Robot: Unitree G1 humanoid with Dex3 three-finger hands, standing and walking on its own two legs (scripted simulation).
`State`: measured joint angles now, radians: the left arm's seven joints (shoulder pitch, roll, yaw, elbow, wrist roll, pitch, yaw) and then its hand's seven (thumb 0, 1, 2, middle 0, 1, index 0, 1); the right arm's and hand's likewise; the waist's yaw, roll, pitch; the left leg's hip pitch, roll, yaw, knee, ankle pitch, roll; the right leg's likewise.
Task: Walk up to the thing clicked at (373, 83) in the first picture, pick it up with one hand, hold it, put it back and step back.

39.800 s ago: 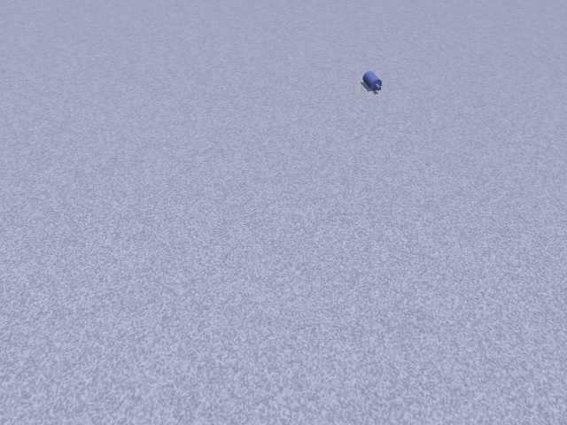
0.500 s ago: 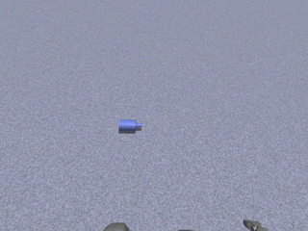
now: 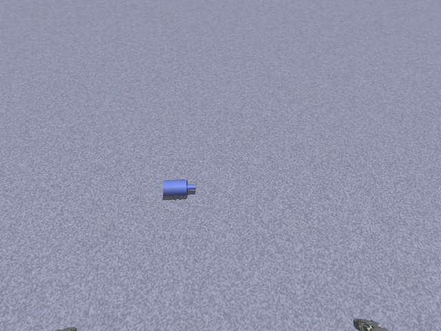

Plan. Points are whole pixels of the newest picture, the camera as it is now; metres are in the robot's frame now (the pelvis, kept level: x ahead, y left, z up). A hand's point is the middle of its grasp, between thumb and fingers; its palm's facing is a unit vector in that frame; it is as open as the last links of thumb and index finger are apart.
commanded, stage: walk up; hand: left
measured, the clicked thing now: (180, 187) +0.86 +0.19 -0.73
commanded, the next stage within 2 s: stand in 0.22 s
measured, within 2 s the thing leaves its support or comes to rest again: neither
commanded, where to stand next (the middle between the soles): +0.48 -0.03 m, yaw +0 degrees
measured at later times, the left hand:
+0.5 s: hand out of the picture +0.09 +0.26 -0.14, palm faces -0.04 -0.94 -0.33, open 7.4 cm
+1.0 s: hand out of the picture +0.07 +0.27 -0.15, palm faces -0.06 -0.94 -0.33, open 7.4 cm
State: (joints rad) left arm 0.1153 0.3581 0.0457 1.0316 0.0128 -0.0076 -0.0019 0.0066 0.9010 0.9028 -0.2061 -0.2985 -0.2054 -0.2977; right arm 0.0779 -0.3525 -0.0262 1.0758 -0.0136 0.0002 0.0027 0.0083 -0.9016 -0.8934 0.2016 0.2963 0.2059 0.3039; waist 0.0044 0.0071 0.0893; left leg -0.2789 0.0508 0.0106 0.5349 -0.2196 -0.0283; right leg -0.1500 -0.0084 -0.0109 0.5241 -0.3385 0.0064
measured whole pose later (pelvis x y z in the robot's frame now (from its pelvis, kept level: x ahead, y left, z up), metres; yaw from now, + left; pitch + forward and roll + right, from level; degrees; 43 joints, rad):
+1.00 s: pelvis +0.00 +0.02 +0.01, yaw -1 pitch -2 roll +0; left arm 0.13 0.36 0.00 1.12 0.01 -0.01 -0.01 0.01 0.90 0.90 -0.20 -0.30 -0.20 -0.30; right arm 0.10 -0.34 -0.01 1.14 -0.01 -0.01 0.02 0.01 -0.90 -0.89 0.20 0.30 0.21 0.30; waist -0.01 -0.01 0.05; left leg -0.18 0.03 0.04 0.35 -0.13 0.00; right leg -0.06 -0.04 0.01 0.32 -0.23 0.04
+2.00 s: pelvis +0.23 +0.02 +0.00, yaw +1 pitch -4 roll -1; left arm 0.32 0.38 0.03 0.87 -0.01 -0.05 -0.02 0.01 0.90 0.90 -0.21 -0.30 -0.21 -0.30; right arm 0.20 -0.34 -0.06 0.82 0.00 -0.04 0.06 0.01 -0.90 -0.89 0.20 0.30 0.21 0.30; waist 0.00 -0.02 0.13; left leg -0.27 0.00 0.07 0.52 -0.19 0.05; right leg -0.34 0.00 0.07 1.15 -0.42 -0.06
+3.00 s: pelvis +0.36 +0.04 +0.00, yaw +1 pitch -2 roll +0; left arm 0.10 0.38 0.00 1.06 -0.01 0.00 -0.01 0.01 0.90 0.90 -0.21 -0.30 -0.20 -0.30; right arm 0.07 -0.35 0.00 1.01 0.01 -0.01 0.00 0.01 -0.90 -0.89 0.20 0.30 0.21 0.30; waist 0.01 -0.01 0.10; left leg -0.21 0.02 -0.01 0.55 -0.30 -0.01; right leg -0.23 -0.05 0.00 0.51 -0.24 0.05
